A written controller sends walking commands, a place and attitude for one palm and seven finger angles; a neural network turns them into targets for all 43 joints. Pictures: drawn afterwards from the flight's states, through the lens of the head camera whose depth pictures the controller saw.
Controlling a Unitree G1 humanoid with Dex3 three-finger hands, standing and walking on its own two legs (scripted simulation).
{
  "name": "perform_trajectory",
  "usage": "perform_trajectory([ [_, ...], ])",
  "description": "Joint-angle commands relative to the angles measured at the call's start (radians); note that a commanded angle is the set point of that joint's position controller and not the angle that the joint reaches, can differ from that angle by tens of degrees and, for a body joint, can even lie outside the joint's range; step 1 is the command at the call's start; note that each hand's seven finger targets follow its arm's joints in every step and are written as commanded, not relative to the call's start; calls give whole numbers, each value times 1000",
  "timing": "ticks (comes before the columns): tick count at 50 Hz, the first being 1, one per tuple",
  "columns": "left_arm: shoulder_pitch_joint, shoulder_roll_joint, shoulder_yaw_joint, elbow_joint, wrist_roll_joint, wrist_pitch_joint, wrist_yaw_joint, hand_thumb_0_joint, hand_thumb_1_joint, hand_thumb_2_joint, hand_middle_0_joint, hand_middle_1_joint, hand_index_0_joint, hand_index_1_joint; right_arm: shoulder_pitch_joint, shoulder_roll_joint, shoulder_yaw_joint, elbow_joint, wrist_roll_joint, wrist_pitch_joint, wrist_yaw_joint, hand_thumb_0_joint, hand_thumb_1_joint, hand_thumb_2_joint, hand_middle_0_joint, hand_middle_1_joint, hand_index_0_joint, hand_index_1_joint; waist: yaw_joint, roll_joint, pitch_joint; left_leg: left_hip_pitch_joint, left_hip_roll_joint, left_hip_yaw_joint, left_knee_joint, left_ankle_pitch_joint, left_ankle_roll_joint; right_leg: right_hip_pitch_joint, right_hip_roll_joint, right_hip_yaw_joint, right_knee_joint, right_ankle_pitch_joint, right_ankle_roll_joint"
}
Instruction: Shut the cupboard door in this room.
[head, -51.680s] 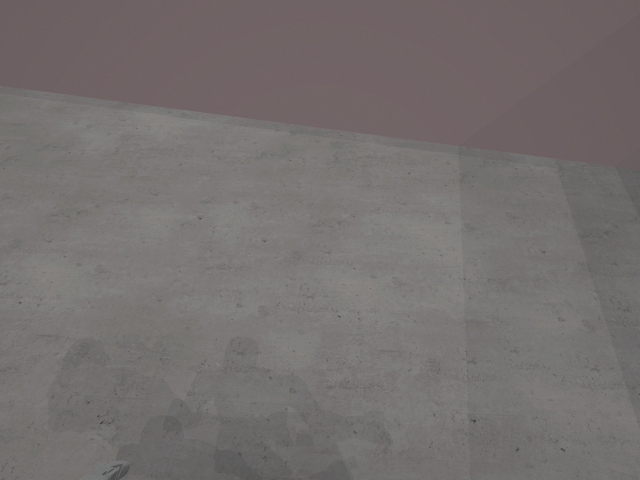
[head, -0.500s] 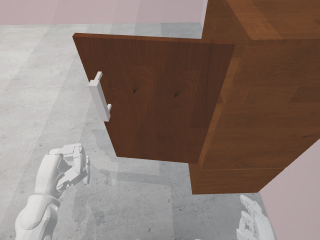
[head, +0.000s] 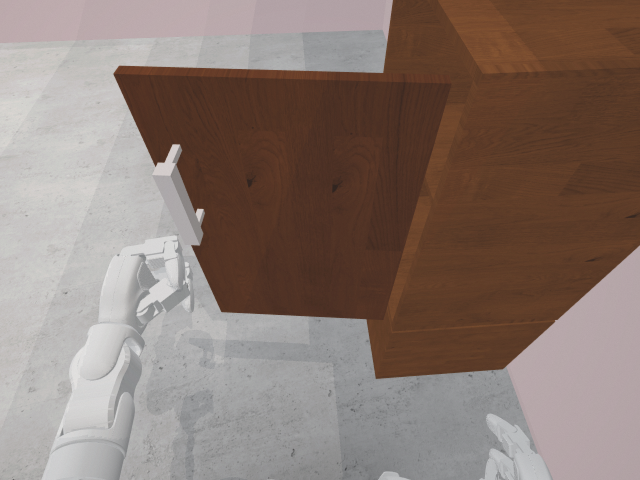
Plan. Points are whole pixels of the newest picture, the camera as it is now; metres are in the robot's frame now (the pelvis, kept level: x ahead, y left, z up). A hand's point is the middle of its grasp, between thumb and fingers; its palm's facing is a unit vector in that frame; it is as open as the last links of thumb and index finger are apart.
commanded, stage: bring the fist close to the handle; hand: left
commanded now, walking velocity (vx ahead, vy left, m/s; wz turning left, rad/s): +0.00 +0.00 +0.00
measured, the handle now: (184, 196) +0.47 +0.22 +0.07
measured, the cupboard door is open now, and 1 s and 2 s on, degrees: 83 83 70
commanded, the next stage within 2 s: push the door shut along its arc in 0.68 s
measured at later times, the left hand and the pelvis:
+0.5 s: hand (204, 248) +0.38 +0.17 +0.07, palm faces -0.01 -1.00 -0.03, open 3.1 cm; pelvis +0.01 +0.00 +0.00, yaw -1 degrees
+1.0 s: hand (204, 235) +0.40 +0.17 +0.08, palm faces -0.05 -1.00 -0.04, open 3.1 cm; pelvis -0.01 +0.00 +0.00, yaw -1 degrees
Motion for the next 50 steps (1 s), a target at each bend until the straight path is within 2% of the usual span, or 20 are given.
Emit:
perform_trajectory([
  [1,-339,183,74,-170,-12,-87,8,0,900,900,-1300,-1500,-1300,-1500,-12,-128,-55,-122,3,-43,-8,0,-900,-900,200,300,200,300,-9,1,-280,59,5,-35,-128,310,-14,221,5,59,-89,258,5],
  [2,-351,162,55,-161,-10,-88,7,0,900,900,-1300,-1500,-1300,-1500,-12,-123,-54,-120,4,-42,-6,0,-900,-900,200,300,200,300,-9,21,-290,71,4,-35,-130,326,-15,224,5,59,-85,277,2],
  [6,-417,180,71,-45,-5,-80,12,0,900,900,-1300,-1500,-1300,-1500,12,-135,-57,-102,2,-21,-5,0,-900,-900,200,300,200,300,-19,-59,-268,43,7,-37,-131,324,-14,220,7,56,-90,285,7],
  [10,-469,171,68,-40,6,-93,23,0,900,900,-1300,-1500,-1300,-1500,20,-128,-60,-103,3,-6,5,0,-900,-900,200,300,200,300,-10,13,-322,81,7,-33,-132,386,-21,231,5,56,-78,339,1],
  [13,-475,183,87,12,9,-99,35,0,900,900,-1300,-1500,-1300,-1500,34,-131,-63,-98,1,8,8,0,-900,-900,200,300,200,300,-13,-48,-317,65,11,-29,-129,402,-18,244,7,56,-81,365,5],
  [15,-531,177,77,47,18,-105,39,0,900,900,-1300,-1500,-1300,-1500,38,-130,-62,-89,2,17,9,0,-900,-900,200,300,200,300,-22,-27,-293,54,9,-28,-132,369,-19,218,8,57,-83,337,5],
  [16,-517,202,94,60,23,-108,40,0,900,900,-1300,-1500,-1300,-1500,42,-134,-66,-91,0,22,9,0,-900,-900,200,300,200,300,-17,-40,-302,52,10,-28,-131,370,-16,232,9,60,-84,336,4],
  [19,-511,163,65,28,24,-123,39,0,900,900,-1300,-1500,-1300,-1500,41,-125,-67,-102,2,28,17,0,-900,-900,200,300,200,300,-11,14,-334,89,11,-26,-135,420,-20,235,9,56,-80,368,0],
  [21,-458,176,85,26,17,-128,41,0,900,900,-1300,-1500,-1300,-1500,49,-130,-71,-106,-1,32,19,0,-900,-900,200,300,200,300,-4,-33,-349,86,13,-26,-135,438,-17,265,12,55,-83,388,2],
  [23,-429,174,91,11,16,-134,42,0,900,900,-1300,-1500,-1300,-1500,43,-126,-70,-111,1,37,21,0,-900,-900,200,300,200,300,3,-22,-341,80,12,-18,-143,443,-17,280,11,59,-88,404,3],
  [26,-427,199,106,6,20,-137,49,0,900,900,-1300,-1500,-1300,-1500,41,-130,-73,-107,1,43,19,0,-900,-900,200,300,200,300,-7,-52,-302,63,14,-19,-148,408,-13,273,13,58,-97,382,4],
  [29,-472,163,71,-25,18,-146,48,0,900,900,-1300,-1500,-1300,-1500,28,-123,-70,-106,4,43,18,0,-900,-900,200,300,200,300,-18,0,-290,83,11,-19,-156,373,-16,242,13,58,-104,343,2],
  [31,-487,151,49,-47,20,-153,48,0,900,900,-1300,-1500,-1300,-1500,30,-124,-72,-103,3,39,15,0,-900,-900,200,300,200,300,-26,-5,-307,100,15,-24,-151,375,-14,237,14,56,-105,332,2],
  [34,-530,110,8,-8,20,-148,47,0,900,900,-1300,-1500,-1300,-1500,19,-122,-65,-95,6,37,14,0,-900,-900,200,300,200,300,-42,7,-260,94,12,-31,-158,307,-17,189,15,51,-114,272,3],
  [36,-543,170,53,50,25,-142,53,0,900,900,-1300,-1500,-1300,-1500,25,-136,-65,-85,3,44,7,0,-900,-900,200,300,200,300,-40,-61,-244,58,13,-35,-160,261,-11,196,14,54,-120,233,5],
  [37,-555,155,44,69,24,-138,51,0,900,900,-1300,-1500,-1300,-1500,20,-132,-63,-88,6,45,7,0,-900,-900,200,300,200,300,-41,-56,-245,55,9,-30,-161,248,-9,198,12,60,-124,227,6],
  [40,-609,204,79,92,30,-142,48,0,900,900,-1300,-1500,-1300,-1500,12,-132,-58,-89,6,48,4,0,-900,-900,200,300,200,300,-33,-21,-273,51,4,-30,-160,231,-10,210,10,67,-118,211,2],
  [43,-715,218,64,116,35,-156,25,0,900,900,-1300,-1500,-1300,-1500,22,-132,-55,-80,5,50,0,0,-900,-900,200,300,200,300,-52,7,-301,66,5,-33,-146,259,-10,202,11,72,-105,246,1],
  [46,-723,259,100,198,25,-153,-5,0,900,900,-1300,-1500,-1300,-1500,44,-141,-55,-74,2,55,-2,0,-900,-900,200,300,200,300,-46,-26,-322,42,4,-33,-136,291,-9,233,11,75,-95,290,1],
  [50,-806,230,65,286,20,-142,-55,0,900,900,-1300,-1500,-1300,-1500,58,-141,-53,-70,9,64,1,0,-900,-900,200,300,200,300,-64,2,-294,28,1,-31,-131,285,-11,193,10,75,-94,293,-1],
])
